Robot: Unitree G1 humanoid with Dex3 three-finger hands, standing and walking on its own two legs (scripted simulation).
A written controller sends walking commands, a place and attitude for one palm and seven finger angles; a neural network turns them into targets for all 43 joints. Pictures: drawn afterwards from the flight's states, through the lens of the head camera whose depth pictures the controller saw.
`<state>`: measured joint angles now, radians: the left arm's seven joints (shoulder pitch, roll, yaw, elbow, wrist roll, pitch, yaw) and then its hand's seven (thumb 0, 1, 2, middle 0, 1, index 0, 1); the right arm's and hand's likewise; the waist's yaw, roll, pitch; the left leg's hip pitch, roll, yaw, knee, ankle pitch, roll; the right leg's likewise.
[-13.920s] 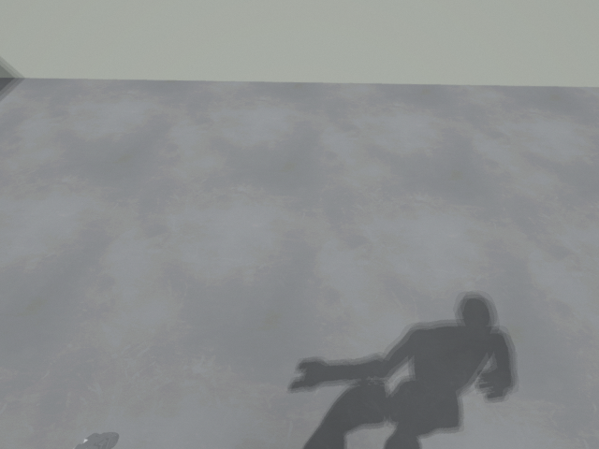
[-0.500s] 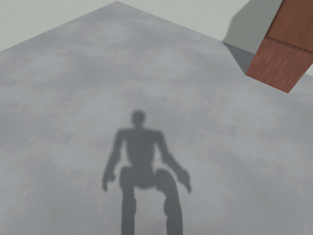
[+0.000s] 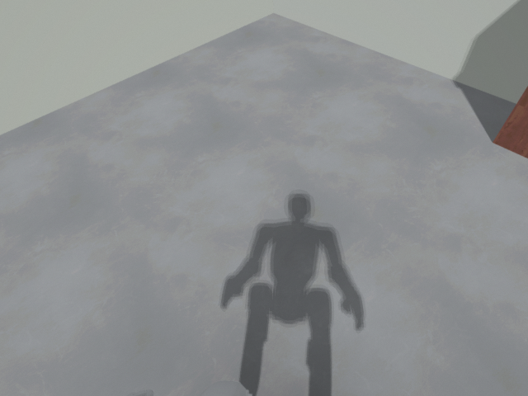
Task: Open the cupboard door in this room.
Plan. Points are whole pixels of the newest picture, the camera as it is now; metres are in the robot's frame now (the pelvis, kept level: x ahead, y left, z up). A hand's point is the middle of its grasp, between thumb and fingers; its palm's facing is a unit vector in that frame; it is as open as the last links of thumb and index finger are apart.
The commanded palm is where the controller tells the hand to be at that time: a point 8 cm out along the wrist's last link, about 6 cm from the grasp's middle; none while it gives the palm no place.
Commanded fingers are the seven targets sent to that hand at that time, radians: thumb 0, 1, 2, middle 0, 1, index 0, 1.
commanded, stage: turn or walk to find it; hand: left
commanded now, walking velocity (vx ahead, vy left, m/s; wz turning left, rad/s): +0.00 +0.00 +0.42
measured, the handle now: out of the picture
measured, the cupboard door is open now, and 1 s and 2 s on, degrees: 0 0 0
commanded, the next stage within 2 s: none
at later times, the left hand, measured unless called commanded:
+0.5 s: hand out of the picture -0.02 +0.25 -0.17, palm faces +0.26 -0.93 -0.25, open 7.4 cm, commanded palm none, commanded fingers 0.00 0.90 0.90 -0.20 -0.30 -0.20 -0.30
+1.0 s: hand out of the picture -0.03 +0.19 -0.15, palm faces +0.43 -0.86 -0.25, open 7.4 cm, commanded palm none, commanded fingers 0.00 0.90 0.90 -0.20 -0.30 -0.20 -0.30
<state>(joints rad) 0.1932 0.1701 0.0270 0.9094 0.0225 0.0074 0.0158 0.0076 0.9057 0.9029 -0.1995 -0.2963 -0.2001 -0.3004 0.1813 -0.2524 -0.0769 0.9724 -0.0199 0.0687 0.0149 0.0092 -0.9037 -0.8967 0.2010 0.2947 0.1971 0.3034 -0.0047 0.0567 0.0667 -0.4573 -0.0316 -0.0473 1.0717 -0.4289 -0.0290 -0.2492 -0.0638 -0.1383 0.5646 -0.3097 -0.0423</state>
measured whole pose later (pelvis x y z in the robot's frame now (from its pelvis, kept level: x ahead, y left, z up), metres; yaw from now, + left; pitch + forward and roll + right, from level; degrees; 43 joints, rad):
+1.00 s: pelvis -0.01 -0.01 +0.00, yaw +26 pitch -1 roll +2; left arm 0.22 0.17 0.02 0.93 0.03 0.01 0.02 0.01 0.90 0.90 -0.20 -0.30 -0.20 -0.30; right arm 0.20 -0.25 -0.07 1.00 -0.02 0.08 0.02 0.01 -0.91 -0.90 0.20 0.29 0.19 0.30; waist 0.00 0.01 0.08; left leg -0.42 0.03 0.01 1.02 -0.43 -0.06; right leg -0.21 -0.11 -0.21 0.51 -0.28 -0.02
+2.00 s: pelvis -0.03 -0.03 +0.00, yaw +52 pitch +0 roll +2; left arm 0.25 0.19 0.04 0.96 0.03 0.01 0.02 0.01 0.90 0.90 -0.20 -0.30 -0.20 -0.30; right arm 0.17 -0.24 -0.06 1.00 -0.01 0.07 0.01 0.01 -0.91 -0.90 0.20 0.29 0.19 0.30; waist 0.02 0.00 0.09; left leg -0.35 0.04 0.03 0.84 -0.45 -0.06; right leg -0.22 -0.13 -0.24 0.54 -0.30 -0.02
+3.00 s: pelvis -0.07 -0.05 +0.00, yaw +42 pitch -1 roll +0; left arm 0.18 0.26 0.10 0.97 0.03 0.08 -0.02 0.01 0.91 0.90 -0.20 -0.30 -0.20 -0.30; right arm 0.23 -0.19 -0.04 0.98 -0.03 0.01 -0.03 0.01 -0.90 -0.90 0.20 0.29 0.20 0.30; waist 0.01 -0.02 0.07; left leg -0.19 0.07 0.13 0.49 -0.28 -0.01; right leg -0.48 -0.01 -0.02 1.03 -0.44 0.05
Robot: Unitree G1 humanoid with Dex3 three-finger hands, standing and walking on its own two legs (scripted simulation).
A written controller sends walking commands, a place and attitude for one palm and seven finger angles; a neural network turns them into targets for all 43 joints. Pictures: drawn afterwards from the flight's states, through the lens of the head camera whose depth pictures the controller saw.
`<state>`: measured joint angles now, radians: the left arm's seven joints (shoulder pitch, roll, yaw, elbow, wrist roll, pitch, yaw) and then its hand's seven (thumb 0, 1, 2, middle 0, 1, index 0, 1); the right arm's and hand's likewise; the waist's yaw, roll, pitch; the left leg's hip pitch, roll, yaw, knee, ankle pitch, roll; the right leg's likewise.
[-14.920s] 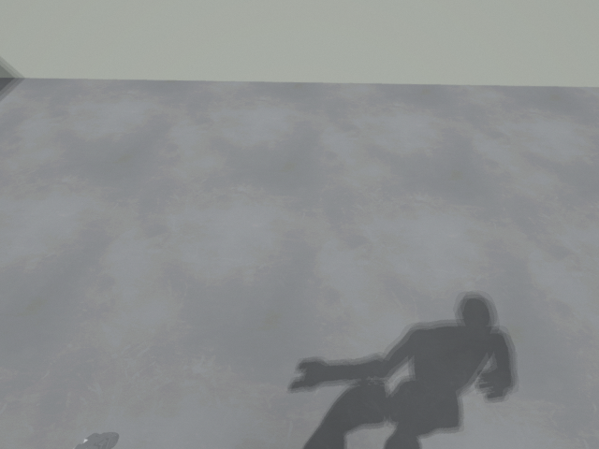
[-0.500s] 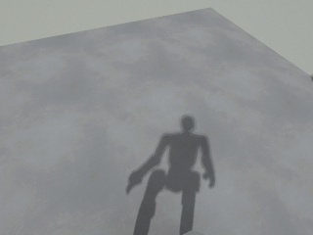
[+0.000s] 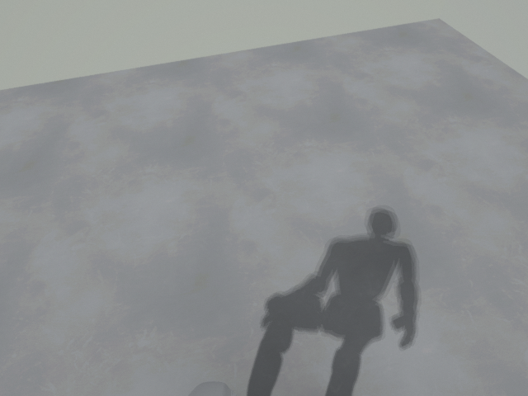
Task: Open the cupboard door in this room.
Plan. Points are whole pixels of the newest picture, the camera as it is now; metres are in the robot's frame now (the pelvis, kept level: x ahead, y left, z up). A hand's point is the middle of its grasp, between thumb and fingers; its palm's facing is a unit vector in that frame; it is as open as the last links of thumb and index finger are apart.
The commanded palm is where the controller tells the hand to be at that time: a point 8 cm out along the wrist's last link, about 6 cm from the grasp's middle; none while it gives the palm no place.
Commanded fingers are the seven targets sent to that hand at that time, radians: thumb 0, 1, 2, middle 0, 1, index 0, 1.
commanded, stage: turn or walk to find it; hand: left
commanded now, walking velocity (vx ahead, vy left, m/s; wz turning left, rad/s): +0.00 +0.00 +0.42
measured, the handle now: out of the picture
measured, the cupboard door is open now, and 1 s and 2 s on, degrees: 0 0 0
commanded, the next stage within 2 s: stand and wait in 1.20 s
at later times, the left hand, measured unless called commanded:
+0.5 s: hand out of the picture +0.04 +0.26 -0.16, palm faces +0.21 -0.94 -0.25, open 7.4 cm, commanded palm none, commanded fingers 0.00 0.90 0.90 -0.20 -0.30 -0.20 -0.30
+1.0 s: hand out of the picture -0.08 +0.19 -0.16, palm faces +0.45 -0.85 -0.26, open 7.4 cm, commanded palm none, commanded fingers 0.00 0.90 0.90 -0.20 -0.30 -0.20 -0.30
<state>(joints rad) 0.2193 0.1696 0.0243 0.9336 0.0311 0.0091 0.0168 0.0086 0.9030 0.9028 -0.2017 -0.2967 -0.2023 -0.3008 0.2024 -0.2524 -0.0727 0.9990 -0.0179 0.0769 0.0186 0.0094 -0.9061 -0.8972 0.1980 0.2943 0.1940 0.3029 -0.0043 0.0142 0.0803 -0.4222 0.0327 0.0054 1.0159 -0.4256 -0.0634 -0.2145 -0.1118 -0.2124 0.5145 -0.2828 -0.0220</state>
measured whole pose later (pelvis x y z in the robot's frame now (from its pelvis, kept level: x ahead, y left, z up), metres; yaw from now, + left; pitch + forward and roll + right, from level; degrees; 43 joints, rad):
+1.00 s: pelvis -0.03 +0.00 +0.00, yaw +26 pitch +0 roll +2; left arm 0.25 0.19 0.04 0.96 0.03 0.01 0.02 0.01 0.90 0.90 -0.20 -0.30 -0.20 -0.30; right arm 0.17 -0.24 -0.06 1.00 -0.01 0.07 0.01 0.01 -0.91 -0.90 0.20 0.29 0.19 0.30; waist 0.02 0.00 0.09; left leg -0.35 0.04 0.03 0.84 -0.45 -0.06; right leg -0.22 -0.13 -0.24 0.54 -0.30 -0.02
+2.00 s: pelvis -0.08 +0.00 +0.00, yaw +16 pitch -1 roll +0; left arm 0.18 0.26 0.10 0.97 0.03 0.08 -0.02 0.01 0.91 0.90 -0.20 -0.30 -0.20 -0.30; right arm 0.23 -0.19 -0.04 0.98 -0.03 0.01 -0.03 0.01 -0.90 -0.90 0.20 0.29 0.20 0.30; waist 0.01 -0.02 0.07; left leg -0.19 0.07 0.13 0.49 -0.28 -0.01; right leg -0.48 -0.01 -0.02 1.03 -0.44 0.05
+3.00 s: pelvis -0.09 -0.01 +0.00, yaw -14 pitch +0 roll -1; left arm 0.15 0.26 0.08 0.94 0.02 0.09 -0.03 0.01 0.91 0.90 -0.19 -0.30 -0.19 -0.30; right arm 0.23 -0.18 -0.04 0.95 -0.02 0.00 -0.01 0.01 -0.90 -0.90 0.20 0.30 0.20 0.30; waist 0.00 -0.01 0.09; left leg -0.18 0.10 0.20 0.50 -0.31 0.01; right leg -0.42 -0.05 -0.03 0.94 -0.45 0.08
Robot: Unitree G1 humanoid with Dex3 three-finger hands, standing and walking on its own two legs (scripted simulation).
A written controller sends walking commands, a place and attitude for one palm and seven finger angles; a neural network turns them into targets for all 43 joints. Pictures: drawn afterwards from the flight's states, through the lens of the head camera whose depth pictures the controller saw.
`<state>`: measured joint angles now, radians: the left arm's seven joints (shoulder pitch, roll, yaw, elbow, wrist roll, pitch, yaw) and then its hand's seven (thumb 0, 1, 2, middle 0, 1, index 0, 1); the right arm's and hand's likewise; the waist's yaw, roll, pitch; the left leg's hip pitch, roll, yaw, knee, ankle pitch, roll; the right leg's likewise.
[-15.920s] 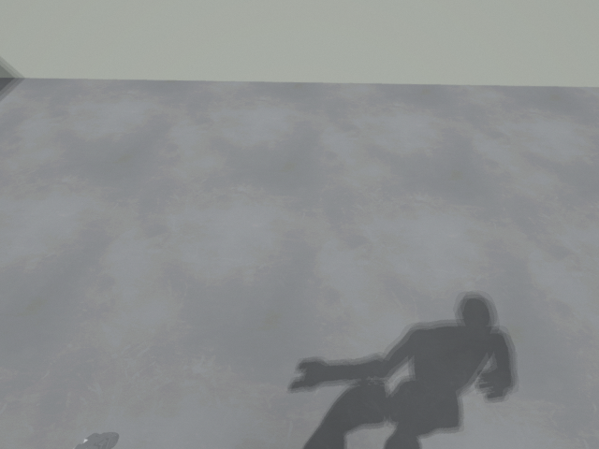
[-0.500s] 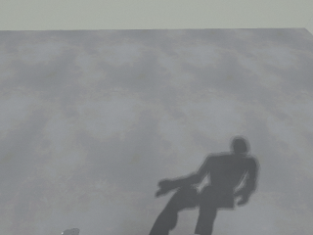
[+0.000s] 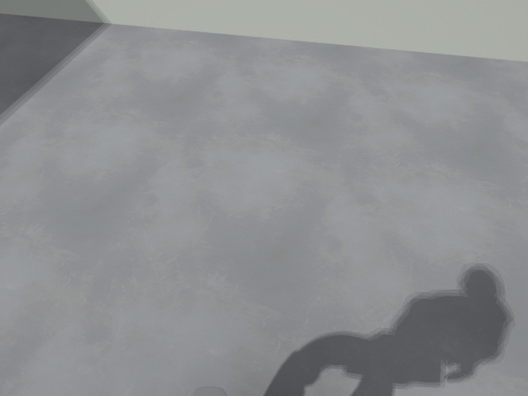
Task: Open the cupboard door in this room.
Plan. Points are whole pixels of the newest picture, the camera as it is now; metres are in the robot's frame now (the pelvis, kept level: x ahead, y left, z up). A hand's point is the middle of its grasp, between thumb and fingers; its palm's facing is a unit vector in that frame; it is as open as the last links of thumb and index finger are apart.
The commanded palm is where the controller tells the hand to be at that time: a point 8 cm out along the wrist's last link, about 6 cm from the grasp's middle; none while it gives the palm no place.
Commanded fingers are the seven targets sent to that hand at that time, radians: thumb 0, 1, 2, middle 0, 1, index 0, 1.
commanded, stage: turn or walk to find it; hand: left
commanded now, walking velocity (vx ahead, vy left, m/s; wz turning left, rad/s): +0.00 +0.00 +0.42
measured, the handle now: out of the picture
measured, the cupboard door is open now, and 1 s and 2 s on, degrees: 0 0 0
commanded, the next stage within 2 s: stand and wait in 0.20 s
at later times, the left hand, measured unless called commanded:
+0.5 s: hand out of the picture +0.01 +0.20 -0.17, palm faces +0.09 -0.96 -0.25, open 7.4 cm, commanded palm none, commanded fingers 0.00 0.90 0.90 -0.20 -0.30 -0.20 -0.30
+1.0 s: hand out of the picture +0.06 +0.23 -0.16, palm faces -0.11 -0.96 -0.25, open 7.4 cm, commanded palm none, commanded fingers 0.00 0.90 0.90 -0.20 -0.30 -0.20 -0.30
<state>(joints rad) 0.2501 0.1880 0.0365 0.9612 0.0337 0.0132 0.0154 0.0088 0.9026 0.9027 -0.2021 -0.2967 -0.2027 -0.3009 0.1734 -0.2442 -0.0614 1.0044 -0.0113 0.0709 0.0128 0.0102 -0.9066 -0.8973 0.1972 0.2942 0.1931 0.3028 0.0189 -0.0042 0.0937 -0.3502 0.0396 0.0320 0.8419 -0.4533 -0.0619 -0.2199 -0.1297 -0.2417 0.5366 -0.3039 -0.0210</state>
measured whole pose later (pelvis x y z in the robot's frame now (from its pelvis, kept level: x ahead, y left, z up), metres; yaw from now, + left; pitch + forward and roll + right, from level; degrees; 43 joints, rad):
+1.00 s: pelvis -0.04 +0.02 +0.00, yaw -10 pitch -1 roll +0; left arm 0.18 0.26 0.10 0.97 0.03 0.08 -0.02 0.01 0.91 0.90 -0.20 -0.30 -0.20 -0.30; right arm 0.23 -0.19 -0.04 0.98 -0.03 0.01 -0.03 0.01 -0.90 -0.90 0.20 0.29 0.20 0.30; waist 0.01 -0.02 0.07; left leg -0.19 0.07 0.13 0.49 -0.28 -0.01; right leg -0.48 -0.01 -0.02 1.03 -0.44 0.05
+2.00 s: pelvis -0.06 +0.02 +0.00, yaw -40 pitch +0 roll -1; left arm 0.15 0.26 0.08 0.94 0.02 0.09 -0.03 0.01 0.91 0.90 -0.19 -0.30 -0.19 -0.30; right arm 0.23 -0.18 -0.04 0.95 -0.02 0.00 -0.01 0.01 -0.90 -0.90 0.20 0.30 0.20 0.30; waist 0.00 -0.01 0.09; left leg -0.18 0.10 0.20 0.50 -0.31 0.01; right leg -0.42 -0.05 -0.03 0.94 -0.45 0.08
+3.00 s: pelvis -0.06 -0.01 +0.00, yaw -71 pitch +1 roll -1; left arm 0.14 0.23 0.07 0.95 0.03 0.07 -0.05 0.01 0.91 0.90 -0.19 -0.30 -0.19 -0.30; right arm 0.32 -0.20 -0.05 1.00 -0.03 -0.02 0.00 0.01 -0.90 -0.90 0.20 0.30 0.20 0.30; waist -0.04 0.02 0.06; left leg -0.14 0.14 0.29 0.48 -0.33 -0.02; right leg -0.38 -0.08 -0.09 0.78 -0.43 0.04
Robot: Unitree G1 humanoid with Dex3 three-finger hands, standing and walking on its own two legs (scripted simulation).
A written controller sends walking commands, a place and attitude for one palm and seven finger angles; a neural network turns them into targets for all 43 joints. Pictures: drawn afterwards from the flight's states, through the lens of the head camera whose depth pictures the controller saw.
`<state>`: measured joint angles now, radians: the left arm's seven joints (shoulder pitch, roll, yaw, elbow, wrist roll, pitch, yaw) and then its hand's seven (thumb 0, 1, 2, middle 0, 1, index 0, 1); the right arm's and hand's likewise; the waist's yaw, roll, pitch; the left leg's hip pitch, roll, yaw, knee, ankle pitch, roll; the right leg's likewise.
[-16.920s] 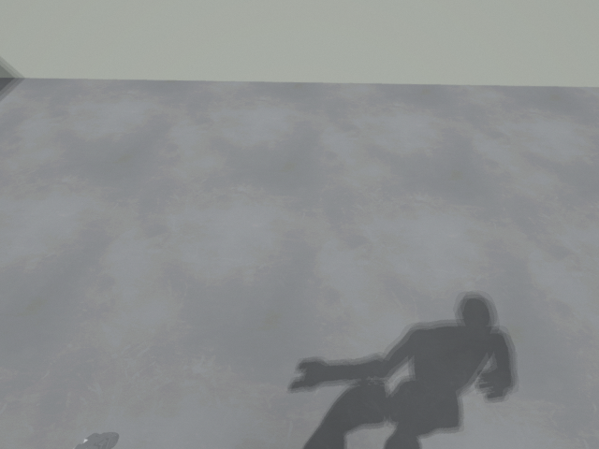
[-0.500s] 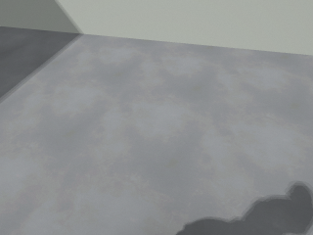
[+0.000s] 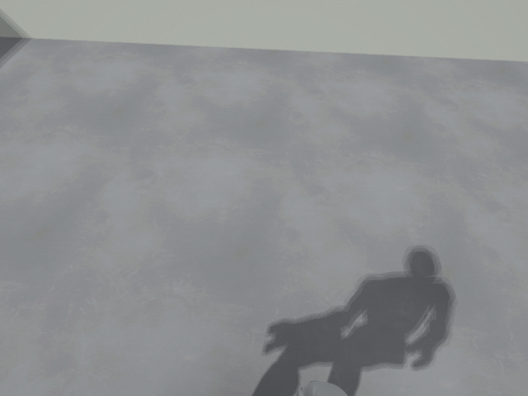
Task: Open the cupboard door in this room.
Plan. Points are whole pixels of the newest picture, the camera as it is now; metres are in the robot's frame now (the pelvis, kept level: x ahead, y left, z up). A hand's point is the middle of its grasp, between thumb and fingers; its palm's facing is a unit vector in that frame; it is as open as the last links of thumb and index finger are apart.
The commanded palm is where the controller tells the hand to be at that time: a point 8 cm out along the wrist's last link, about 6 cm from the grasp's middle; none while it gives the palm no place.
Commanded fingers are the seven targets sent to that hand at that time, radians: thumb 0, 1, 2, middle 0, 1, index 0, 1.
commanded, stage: turn or walk to find it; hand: left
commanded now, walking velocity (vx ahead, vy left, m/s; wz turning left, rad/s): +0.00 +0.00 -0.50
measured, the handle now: out of the picture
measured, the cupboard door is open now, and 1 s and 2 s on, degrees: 0 0 0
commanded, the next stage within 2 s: none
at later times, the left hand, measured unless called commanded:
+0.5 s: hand out of the picture +0.10 +0.13 -0.16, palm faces -0.20 -0.95 -0.23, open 7.4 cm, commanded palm none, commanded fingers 0.00 0.90 0.90 -0.20 -0.30 -0.20 -0.30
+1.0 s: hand (187, 384) +0.16 +0.14 -0.16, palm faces -0.45 -0.86 -0.23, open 7.4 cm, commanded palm none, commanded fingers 0.00 0.90 0.90 -0.20 -0.30 -0.20 -0.30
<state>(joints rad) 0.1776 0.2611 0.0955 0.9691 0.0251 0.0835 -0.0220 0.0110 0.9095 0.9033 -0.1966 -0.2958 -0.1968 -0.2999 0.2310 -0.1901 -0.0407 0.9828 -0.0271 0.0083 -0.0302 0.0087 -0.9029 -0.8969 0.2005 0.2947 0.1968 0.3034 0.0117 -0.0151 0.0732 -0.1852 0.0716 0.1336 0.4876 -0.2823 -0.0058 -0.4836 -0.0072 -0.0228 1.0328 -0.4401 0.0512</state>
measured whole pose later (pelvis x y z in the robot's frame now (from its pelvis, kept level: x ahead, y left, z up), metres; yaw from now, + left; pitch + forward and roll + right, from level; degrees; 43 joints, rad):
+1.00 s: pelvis -0.02 +0.00 +0.00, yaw -30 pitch +0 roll -1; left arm 0.15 0.26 0.08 0.94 0.02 0.09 -0.03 0.01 0.91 0.90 -0.19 -0.30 -0.19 -0.30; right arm 0.23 -0.18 -0.04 0.95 -0.02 0.00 -0.01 0.01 -0.90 -0.90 0.20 0.30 0.20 0.30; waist 0.00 -0.01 0.09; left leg -0.18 0.10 0.20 0.50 -0.31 0.01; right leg -0.42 -0.05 -0.03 0.94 -0.45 0.08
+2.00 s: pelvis -0.01 -0.03 +0.00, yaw -61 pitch +1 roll -1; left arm 0.14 0.23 0.07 0.95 0.03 0.07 -0.05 0.01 0.91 0.90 -0.19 -0.30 -0.19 -0.30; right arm 0.32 -0.20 -0.05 1.00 -0.03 -0.02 0.00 0.01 -0.90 -0.90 0.20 0.30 0.20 0.30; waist -0.04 0.02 0.06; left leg -0.14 0.14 0.29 0.48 -0.33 -0.02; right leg -0.38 -0.08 -0.09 0.78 -0.43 0.04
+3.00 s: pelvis +0.10 -0.43 -0.02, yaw -78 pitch +0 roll +2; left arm 0.06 0.18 0.05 0.98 0.04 -0.03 -0.03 0.01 0.91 0.90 -0.19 -0.30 -0.19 -0.30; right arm 0.46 -0.16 -0.05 1.15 -0.03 -0.06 0.00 0.01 -0.91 -0.90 0.20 0.29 0.20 0.30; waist -0.06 0.01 0.06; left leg -0.01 0.12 0.27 0.48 -0.43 -0.07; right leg -0.43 -0.08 -0.13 0.59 -0.19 -0.02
